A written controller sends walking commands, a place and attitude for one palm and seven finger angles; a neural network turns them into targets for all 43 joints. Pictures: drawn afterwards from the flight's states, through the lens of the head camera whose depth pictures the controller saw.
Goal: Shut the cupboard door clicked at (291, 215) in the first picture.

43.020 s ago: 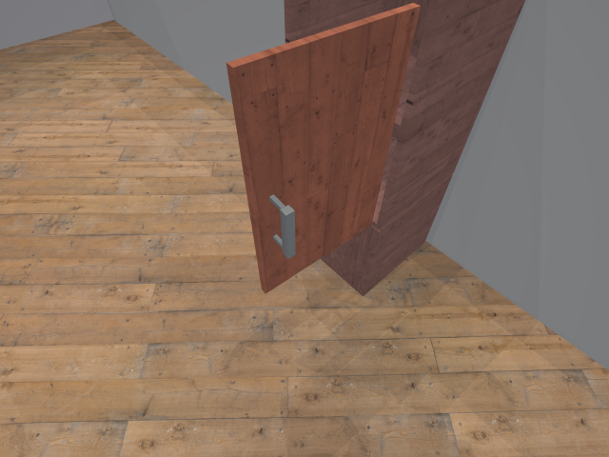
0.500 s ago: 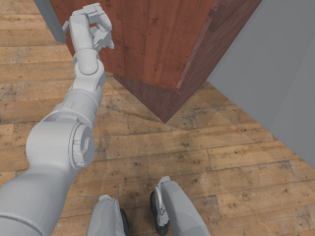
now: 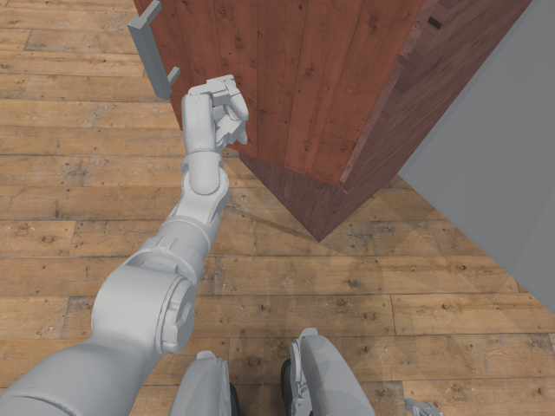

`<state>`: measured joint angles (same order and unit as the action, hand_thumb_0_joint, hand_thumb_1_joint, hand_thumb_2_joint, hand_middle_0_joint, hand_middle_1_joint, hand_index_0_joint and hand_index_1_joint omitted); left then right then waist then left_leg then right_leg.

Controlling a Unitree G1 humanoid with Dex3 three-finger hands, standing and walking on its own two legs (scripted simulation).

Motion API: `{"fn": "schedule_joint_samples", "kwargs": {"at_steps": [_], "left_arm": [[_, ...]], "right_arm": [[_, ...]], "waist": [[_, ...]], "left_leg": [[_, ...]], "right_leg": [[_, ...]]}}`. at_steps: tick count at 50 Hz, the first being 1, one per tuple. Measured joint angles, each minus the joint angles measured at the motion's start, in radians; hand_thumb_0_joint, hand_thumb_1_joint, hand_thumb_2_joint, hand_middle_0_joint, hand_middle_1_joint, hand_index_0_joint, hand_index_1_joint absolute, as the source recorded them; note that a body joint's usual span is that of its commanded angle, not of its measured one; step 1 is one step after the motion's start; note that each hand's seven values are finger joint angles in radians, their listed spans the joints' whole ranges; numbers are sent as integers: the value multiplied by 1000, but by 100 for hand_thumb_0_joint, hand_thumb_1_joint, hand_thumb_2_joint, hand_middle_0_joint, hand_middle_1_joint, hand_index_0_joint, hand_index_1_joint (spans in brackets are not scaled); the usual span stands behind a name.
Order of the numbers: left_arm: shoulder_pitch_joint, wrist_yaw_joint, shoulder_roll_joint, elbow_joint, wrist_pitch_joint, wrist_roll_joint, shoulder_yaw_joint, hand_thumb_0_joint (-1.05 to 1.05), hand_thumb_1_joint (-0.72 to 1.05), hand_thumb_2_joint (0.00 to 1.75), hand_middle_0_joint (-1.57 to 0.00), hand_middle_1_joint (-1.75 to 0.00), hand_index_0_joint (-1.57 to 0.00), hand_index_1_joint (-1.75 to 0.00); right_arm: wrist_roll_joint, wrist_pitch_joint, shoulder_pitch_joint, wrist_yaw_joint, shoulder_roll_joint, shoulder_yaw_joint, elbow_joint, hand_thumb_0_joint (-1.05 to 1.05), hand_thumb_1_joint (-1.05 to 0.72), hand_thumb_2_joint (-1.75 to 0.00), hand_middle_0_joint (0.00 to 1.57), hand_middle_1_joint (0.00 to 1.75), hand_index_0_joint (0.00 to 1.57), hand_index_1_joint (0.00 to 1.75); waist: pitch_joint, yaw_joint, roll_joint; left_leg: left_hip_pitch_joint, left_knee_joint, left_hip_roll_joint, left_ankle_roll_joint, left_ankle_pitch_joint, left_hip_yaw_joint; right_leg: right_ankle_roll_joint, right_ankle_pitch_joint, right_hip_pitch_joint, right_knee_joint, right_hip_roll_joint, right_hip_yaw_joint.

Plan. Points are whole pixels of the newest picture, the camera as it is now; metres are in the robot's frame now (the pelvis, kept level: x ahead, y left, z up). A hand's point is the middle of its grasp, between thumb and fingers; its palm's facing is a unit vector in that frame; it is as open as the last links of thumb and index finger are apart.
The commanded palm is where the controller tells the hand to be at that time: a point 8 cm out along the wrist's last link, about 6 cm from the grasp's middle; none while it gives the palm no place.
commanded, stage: draw the hand back to the body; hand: left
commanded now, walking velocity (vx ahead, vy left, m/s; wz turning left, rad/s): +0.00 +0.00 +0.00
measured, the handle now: (159, 53) +0.66 +0.10 +0.03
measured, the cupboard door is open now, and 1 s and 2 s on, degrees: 28 28 28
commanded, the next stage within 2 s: step back with the hand held close in 1.54 s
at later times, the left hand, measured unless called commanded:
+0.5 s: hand (134, 180) +0.37 +0.10 +0.15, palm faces -0.02 -1.00 -0.05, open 3.1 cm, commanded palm +0.33 +0.16 +0.16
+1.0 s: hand out of the picture +0.26 +0.24 +0.24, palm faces +0.31 -0.89 -0.34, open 4.9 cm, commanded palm +0.21 +0.29 +0.27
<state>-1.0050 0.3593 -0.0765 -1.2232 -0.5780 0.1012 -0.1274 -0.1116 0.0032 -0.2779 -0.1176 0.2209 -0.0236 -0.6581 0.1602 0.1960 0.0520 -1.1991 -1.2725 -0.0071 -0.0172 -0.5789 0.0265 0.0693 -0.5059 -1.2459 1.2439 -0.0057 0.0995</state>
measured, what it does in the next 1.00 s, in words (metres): rises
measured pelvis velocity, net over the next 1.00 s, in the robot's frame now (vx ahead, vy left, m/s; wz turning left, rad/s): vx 0.04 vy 0.02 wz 0.00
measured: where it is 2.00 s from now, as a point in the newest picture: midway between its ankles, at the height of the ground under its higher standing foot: outside the picture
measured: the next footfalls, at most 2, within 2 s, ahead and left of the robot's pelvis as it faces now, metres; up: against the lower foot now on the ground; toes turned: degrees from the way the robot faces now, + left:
none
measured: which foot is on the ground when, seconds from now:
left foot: down 0.00-1.00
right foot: down 0.00-1.00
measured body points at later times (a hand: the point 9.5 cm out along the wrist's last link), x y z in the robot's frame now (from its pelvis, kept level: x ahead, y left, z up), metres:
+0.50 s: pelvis +0.02 +0.00 +0.08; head +0.06 -0.02 +0.53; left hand +0.37 +0.15 +0.15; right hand +0.13 -0.26 -0.03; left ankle +0.00 +0.11 -0.62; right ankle +0.03 -0.08 -0.62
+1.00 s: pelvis +0.04 +0.02 +0.13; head +0.03 -0.01 +0.57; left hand +0.24 +0.28 +0.26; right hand +0.24 -0.18 +0.04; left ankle +0.00 +0.11 -0.62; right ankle +0.03 -0.08 -0.62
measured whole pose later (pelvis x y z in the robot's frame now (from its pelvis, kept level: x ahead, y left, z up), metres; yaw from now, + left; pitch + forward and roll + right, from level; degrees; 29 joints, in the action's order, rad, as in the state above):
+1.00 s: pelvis +0.04 +0.02 +0.13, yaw +0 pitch -3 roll -1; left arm 0.33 0.10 -0.29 0.23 -0.04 -0.05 -0.14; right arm 0.02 0.02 -0.18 0.07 0.21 0.06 -0.57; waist -0.01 -0.06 0.09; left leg -0.06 -0.40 0.03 -0.04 -0.28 0.03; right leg 0.02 -0.23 -0.11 0.39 0.01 0.07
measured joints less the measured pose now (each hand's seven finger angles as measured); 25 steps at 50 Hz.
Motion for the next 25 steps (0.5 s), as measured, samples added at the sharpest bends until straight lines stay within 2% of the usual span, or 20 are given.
{"fn": "schedule_joint_samples", "kwargs": {"at_steps": [3,6,11,14,19,24,25], "left_arm": [[34,-27,-6,57,14,-12,-30,2,89,90,-130,-150,-130,-150],[136,-65,-12,170,38,-39,-32,2,89,90,-130,-150,-130,-150],[366,-131,-11,382,106,-119,8,2,90,90,-129,-150,-130,-150],[479,-169,-11,475,122,-156,42,2,90,90,-130,-150,-130,-150],[596,-238,-24,578,130,-180,88,2,90,90,-130,-150,-130,-150],[735,-302,-34,710,183,-211,113,2,90,90,-127,-147,-127,-147],[767,-301,-43,742,205,-201,121,2,90,90,-126,-146,-126,-146]], "right_arm": [[11,-14,-7,6,-7,4,12,0,-91,-89,20,30,20,30],[31,-32,-31,14,-11,3,33,0,-91,-89,20,30,20,30],[74,-44,-73,40,-8,12,47,0,-91,-89,20,30,20,30],[91,-32,-85,62,-2,16,39,0,-91,-89,20,30,20,30],[110,-12,-64,92,22,12,34,0,-91,-89,20,30,20,30],[133,-2,-17,112,47,4,70,1,-91,-89,20,30,20,30],[139,-11,-3,119,46,4,79,1,-91,-89,20,30,20,30]], "waist": [[-1,-9,0],[-11,-34,3],[-37,-86,5],[-42,-108,-2],[-46,-130,-18],[-56,-151,-20],[-61,-156,-23]], "left_leg": [[19,12,-4,1,4,10],[80,57,-8,2,15,26],[247,191,-7,5,60,37],[346,270,-4,6,90,28],[476,355,-1,9,118,9],[595,428,2,4,138,15],[625,448,4,3,144,20]], "right_leg": [[1,6,11,-7,5,-10],[0,20,63,-43,13,-26],[-3,58,221,-163,20,-42],[-3,82,326,-242,21,-35],[-3,107,468,-336,22,-19],[-9,127,585,-407,23,-26],[-12,131,611,-421,22,-32]]}}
